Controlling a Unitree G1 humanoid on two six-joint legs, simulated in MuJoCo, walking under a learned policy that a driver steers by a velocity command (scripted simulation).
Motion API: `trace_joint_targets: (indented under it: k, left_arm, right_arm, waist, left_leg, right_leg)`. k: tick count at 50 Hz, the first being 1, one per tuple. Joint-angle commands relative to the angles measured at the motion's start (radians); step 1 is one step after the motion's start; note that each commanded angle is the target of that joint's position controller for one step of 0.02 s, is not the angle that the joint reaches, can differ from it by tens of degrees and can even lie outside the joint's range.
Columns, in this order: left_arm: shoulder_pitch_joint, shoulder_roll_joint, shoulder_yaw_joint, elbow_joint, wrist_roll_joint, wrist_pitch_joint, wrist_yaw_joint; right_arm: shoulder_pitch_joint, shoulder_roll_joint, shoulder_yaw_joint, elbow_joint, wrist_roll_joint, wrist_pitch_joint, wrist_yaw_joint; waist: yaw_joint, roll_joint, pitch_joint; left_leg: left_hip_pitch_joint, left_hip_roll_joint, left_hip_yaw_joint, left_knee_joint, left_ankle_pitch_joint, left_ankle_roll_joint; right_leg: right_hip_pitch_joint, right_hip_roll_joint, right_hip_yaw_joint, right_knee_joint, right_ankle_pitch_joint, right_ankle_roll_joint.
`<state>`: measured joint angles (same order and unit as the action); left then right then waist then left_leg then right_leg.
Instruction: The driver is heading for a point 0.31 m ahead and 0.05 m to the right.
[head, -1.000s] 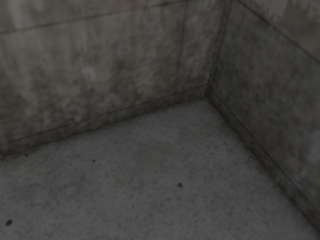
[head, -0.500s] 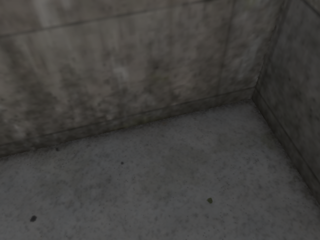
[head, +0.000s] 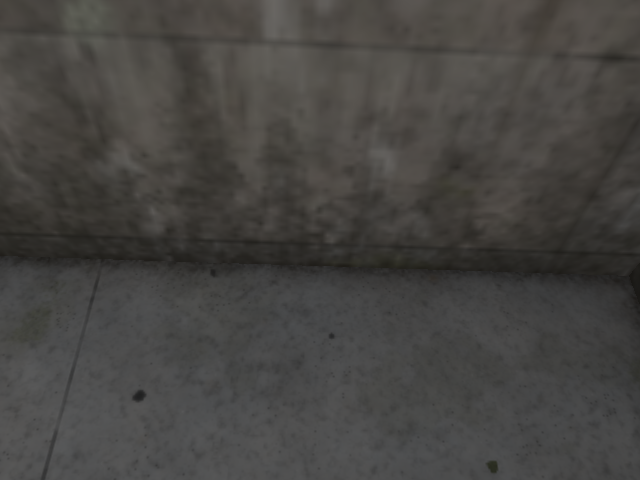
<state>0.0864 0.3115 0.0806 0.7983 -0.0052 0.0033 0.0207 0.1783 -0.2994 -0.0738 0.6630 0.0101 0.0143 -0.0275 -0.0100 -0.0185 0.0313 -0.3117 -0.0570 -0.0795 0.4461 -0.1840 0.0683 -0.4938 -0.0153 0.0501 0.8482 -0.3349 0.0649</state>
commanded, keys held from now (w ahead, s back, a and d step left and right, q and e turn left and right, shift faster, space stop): w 0.24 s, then no key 0.76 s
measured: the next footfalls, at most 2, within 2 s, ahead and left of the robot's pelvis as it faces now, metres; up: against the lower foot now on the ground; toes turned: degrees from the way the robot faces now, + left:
right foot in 0.16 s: +0.08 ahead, -0.15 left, +0.00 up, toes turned +3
left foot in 0.54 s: +0.30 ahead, +0.11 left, +0.00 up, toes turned +3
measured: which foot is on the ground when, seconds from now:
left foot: down 0.00-0.16, up 0.18-0.52, down 0.54-1.00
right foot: up 0.00-0.14, down 0.16-0.54, up 0.56-0.82, down 0.84-1.00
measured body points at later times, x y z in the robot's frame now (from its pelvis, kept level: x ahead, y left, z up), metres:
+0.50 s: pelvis +0.14 -0.02 -0.01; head +0.18 -0.02 +0.44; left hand +0.12 +0.26 -0.13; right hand +0.37 -0.24 -0.09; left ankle +0.25 +0.11 -0.72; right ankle +0.04 -0.15 -0.74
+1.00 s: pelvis +0.23 -0.01 -0.01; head +0.24 -0.02 +0.44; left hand +0.34 +0.25 -0.12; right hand +0.39 -0.25 -0.13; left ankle +0.26 +0.11 -0.74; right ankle +0.24 -0.15 -0.74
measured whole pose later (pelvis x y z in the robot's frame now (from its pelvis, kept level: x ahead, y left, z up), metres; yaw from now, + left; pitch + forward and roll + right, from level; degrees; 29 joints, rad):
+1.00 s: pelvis +0.23 -0.01 -0.01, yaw +3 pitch -1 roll +1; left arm 0.17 0.25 0.00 0.84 0.02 -0.01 0.04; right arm 0.13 -0.23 -0.02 0.81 -0.02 -0.01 -0.02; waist 0.00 0.01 0.04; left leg -0.26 -0.01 0.02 0.49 -0.21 0.01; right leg -0.24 -0.04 0.02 0.53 -0.27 0.03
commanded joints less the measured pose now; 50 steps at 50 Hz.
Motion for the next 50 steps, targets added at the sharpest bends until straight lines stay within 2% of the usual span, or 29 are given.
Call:
trace_joint_targets:
  k: [1,4,7,8,9,10,11,12,13,15,17,19,23,26,27,28,29,30,32,33,36,39,41,42,43,44,45,46,50]
  left_arm:
    - [-0.042,0.076,0.010,-0.070,-0.006,-0.030,-0.018]
    - [-0.032,0.075,0.007,-0.065,-0.011,-0.066,-0.037]
    - [0.075,0.063,0.008,-0.019,-0.011,-0.093,-0.043]
    - [0.157,0.085,0.013,0.001,-0.006,-0.099,-0.038]
    - [0.257,0.148,0.023,0.023,0.007,-0.103,-0.030]
    - [0.310,0.236,0.048,0.044,0.018,-0.103,-0.040]
    - [0.286,0.173,0.033,0.030,0.009,-0.110,-0.038]
    - [0.257,0.128,0.020,0.020,0.000,-0.111,-0.033]
    - [0.226,0.113,0.012,0.007,0.001,-0.108,-0.030]
    - [0.194,0.095,0.000,0.000,0.006,-0.099,-0.020]
    - [0.190,0.099,0.000,0.005,0.004,-0.085,-0.012]
    - [0.202,0.111,0.002,0.015,-0.001,-0.068,-0.004]
    - [0.244,0.142,0.009,0.034,-0.011,-0.049,-0.004]
    - [0.212,0.133,0.007,0.033,-0.024,-0.051,0.001]
    - [0.241,0.108,-0.004,0.031,0.000,-0.061,0.001]
    - [0.333,0.034,-0.033,0.022,0.032,-0.076,-0.005]
    - [0.374,0.031,-0.040,0.038,0.020,-0.071,-0.010]
    - [0.334,0.114,-0.015,0.043,-0.002,-0.047,-0.009]
    - [0.219,0.092,-0.015,0.019,0.004,-0.002,0.007]
    - [0.201,0.087,-0.014,0.012,0.012,0.013,0.021]
    - [0.227,0.040,-0.029,0.020,0.019,0.026,0.035]
    - [0.210,0.044,-0.032,0.022,0.024,0.022,0.035]
    - [0.170,0.048,-0.036,0.014,0.043,0.020,0.035]
    - [0.148,0.062,-0.039,-0.009,0.051,0.018,0.042]
    - [0.125,0.107,-0.037,-0.035,0.044,0.016,0.049]
    - [0.072,0.149,-0.025,-0.017,0.030,0.013,0.047]
    - [0.032,0.086,-0.043,-0.030,0.030,0.002,0.037]
    - [0.025,0.051,-0.056,-0.025,0.039,-0.009,0.030]
    - [0.066,0.071,-0.058,0.003,0.022,-0.042,0.014]
  right_arm:
    - [0.016,-0.163,-0.039,-0.053,-0.007,-0.019,0.000]
    - [0.048,-0.163,-0.031,-0.033,-0.006,-0.028,0.011]
    - [0.023,-0.131,-0.014,-0.035,-0.002,-0.028,0.017]
    - [-0.002,-0.087,0.000,-0.045,-0.004,-0.033,0.018]
    - [-0.032,-0.017,0.019,-0.068,-0.005,-0.043,0.021]
    - [-0.063,-0.058,0.008,-0.123,0.015,-0.061,0.017]
    - [-0.071,-0.129,-0.012,-0.112,0.023,-0.075,0.015]
    - [-0.048,-0.133,-0.017,-0.095,0.022,-0.082,0.022]
    - [-0.037,-0.120,-0.016,-0.080,0.008,-0.084,0.025]
    - [-0.062,-0.092,-0.014,-0.084,-0.008,-0.088,0.032]
    - [-0.076,-0.033,0.004,-0.087,-0.012,-0.086,0.038]
    - [-0.105,0.013,0.021,-0.093,-0.007,-0.080,0.045]
    - [-0.129,-0.028,0.006,-0.100,0.000,-0.071,0.054]
    - [-0.011,-0.081,-0.021,-0.061,-0.017,-0.075,0.044]
    - [0.036,-0.134,-0.032,-0.061,-0.029,-0.075,0.030]
    - [0.107,-0.185,-0.032,-0.070,-0.062,-0.068,0.015]
    - [0.138,-0.122,-0.011,-0.056,-0.056,-0.058,0.020]
    - [0.111,-0.092,-0.005,-0.047,-0.029,-0.059,0.029]
    - [-0.027,-0.059,0.014,-0.046,-0.023,-0.063,0.038]
    - [-0.093,-0.057,0.016,-0.044,-0.032,-0.060,0.037]
    - [-0.157,-0.064,0.011,-0.036,-0.045,-0.050,0.027]
    - [-0.154,-0.065,0.010,-0.007,-0.039,-0.047,0.028]
    - [-0.155,-0.040,0.023,0.008,-0.035,-0.046,0.027]
    - [-0.131,-0.019,0.034,0.031,-0.035,-0.049,0.026]
    - [-0.113,-0.013,0.037,0.044,-0.044,-0.052,0.026]
    - [-0.073,0.005,0.036,0.045,-0.040,-0.048,0.020]
    - [-0.104,-0.014,0.035,0.052,-0.046,-0.045,0.012]
    - [-0.107,-0.030,0.029,0.057,-0.038,-0.043,0.007]
    - [-0.095,-0.050,0.025,0.092,-0.028,-0.036,0.000]
  waist:
    - [-0.031,0.195,-0.095]
    - [-0.036,0.173,-0.066]
    - [0.033,0.136,-0.052]
    - [0.068,0.099,-0.065]
    - [0.089,-0.061,-0.073]
    - [0.085,-0.246,-0.002]
    - [0.092,-0.155,0.058]
    - [0.070,-0.134,0.067]
    - [0.056,-0.120,0.057]
    - [0.046,-0.103,0.047]
    - [0.046,-0.103,0.000]
    - [0.059,-0.110,-0.029]
    - [0.067,-0.126,-0.042]
    - [-0.013,-0.070,-0.090]
    - [-0.034,0.002,-0.155]
    - [-0.018,0.181,-0.306]
    - [-0.021,0.276,-0.425]
    - [-0.028,0.183,-0.340]
    - [0.000,0.108,-0.165]
    - [0.033,0.126,-0.111]
    - [0.061,0.155,-0.093]
    - [0.053,0.152,-0.094]
    - [0.059,0.118,-0.072]
    - [0.058,0.086,-0.048]
    - [0.038,0.029,-0.021]
    - [-0.025,-0.130,0.000]
    - [-0.007,-0.131,0.004]
    - [-0.007,-0.123,-0.007]
    - [0.015,-0.035,-0.066]
  left_leg:
    - [0.096,0.242,-0.291,-0.201,-0.303,0.165]
    - [0.075,0.251,-0.321,-0.188,-0.351,0.160]
    - [-0.029,0.193,-0.305,-0.120,-0.397,0.119]
    - [-0.110,0.150,-0.266,-0.022,-0.387,0.080]
    - [-0.264,0.037,-0.106,0.251,-0.353,0.013]
    - [-0.492,-0.022,0.003,0.444,-0.423,-0.018]
    - [-0.579,0.042,-0.056,0.573,-0.383,-0.024]
    - [-0.611,0.067,-0.057,0.613,-0.293,-0.025]
    - [-0.599,0.084,-0.030,0.620,-0.226,-0.033]
    - [-0.526,0.112,0.006,0.566,-0.133,-0.064]
    - [-0.397,0.097,0.073,0.457,-0.064,-0.096]
    - [-0.257,0.076,0.114,0.313,0.014,-0.103]
    - [-0.130,0.049,0.109,0.152,0.111,-0.075]
    - [0.083,0.026,0.107,-0.026,0.245,-0.014]
    - [0.257,0.112,0.034,0.004,0.531,0.025]
    - [0.542,0.364,-0.237,0.092,0.917,0.174]
    - [0.552,0.475,-0.411,0.024,0.912,0.292]
    - [0.459,0.427,-0.378,-0.036,0.598,0.253]
    - [0.266,0.343,-0.264,-0.112,0.292,0.167]
    - [0.141,0.306,-0.208,-0.156,0.221,0.136]
    - [-0.016,0.243,-0.094,-0.199,0.120,0.124]
    - [-0.052,0.229,-0.077,-0.196,-0.117,0.117]
    - [-0.109,0.203,-0.070,-0.186,-0.297,0.067]
    - [-0.128,0.177,-0.062,-0.165,-0.363,0.018]
    - [-0.130,0.139,-0.032,-0.104,-0.334,-0.025]
    - [-0.017,0.069,0.063,-0.065,-0.208,-0.063]
    - [0.088,0.075,0.061,-0.020,-0.109,-0.076]
    - [0.116,0.081,0.054,-0.011,-0.060,-0.066]
    - [0.107,0.103,0.028,-0.011,0.092,-0.033]
  right_leg:
    - [0.023,-0.001,-0.022,-0.126,0.007,-0.014]
    - [0.096,0.007,-0.049,-0.229,-0.002,-0.052]
    - [0.307,0.017,-0.073,-0.408,0.085,-0.102]
    - [0.417,-0.056,0.007,-0.438,0.051,-0.129]
    - [0.526,-0.222,0.236,-0.539,-0.093,-0.193]
    - [0.543,-0.380,0.574,-0.658,-0.284,-0.328]
    - [0.534,-0.391,0.599,-0.670,-0.364,-0.357]
    - [0.549,-0.343,0.517,-0.664,-0.340,-0.325]
    - [0.547,-0.301,0.433,-0.662,-0.215,-0.296]
    - [0.510,-0.253,0.267,-0.652,0.248,-0.265]
    - [0.462,-0.189,0.110,-0.617,0.595,-0.244]
    - [0.409,-0.142,0.012,-0.589,0.707,-0.220]
    - [0.412,-0.180,0.027,-0.542,0.701,-0.214]
    - [0.405,-0.148,0.027,-0.385,0.704,-0.163]
    - [0.320,-0.107,-0.002,-0.252,0.585,-0.123]
    - [0.088,-0.023,-0.050,0.023,0.121,-0.056]
    - [0.049,0.015,0.016,0.179,-0.365,-0.023]
    - [0.014,-0.026,0.045,0.252,-0.354,-0.016]
    - [-0.034,-0.071,0.022,0.216,-0.256,-0.002]
    - [0.037,-0.089,0.027,0.145,-0.202,0.009]
    - [0.207,-0.064,-0.021,-0.029,-0.100,0.026]
    - [0.297,-0.049,-0.038,-0.198,0.052,0.007]
    - [0.379,-0.036,-0.041,-0.323,0.150,-0.021]
    - [0.393,-0.072,0.008,-0.396,0.168,-0.039]
    - [0.370,-0.143,0.083,-0.459,0.167,-0.072]
    - [0.191,-0.140,0.098,-0.485,-0.077,-0.112]
    - [0.119,-0.109,0.083,-0.516,-0.148,-0.106]
    - [0.116,-0.098,0.064,-0.513,-0.113,-0.083]
    - [0.255,-0.071,0.020,-0.425,0.194,-0.060]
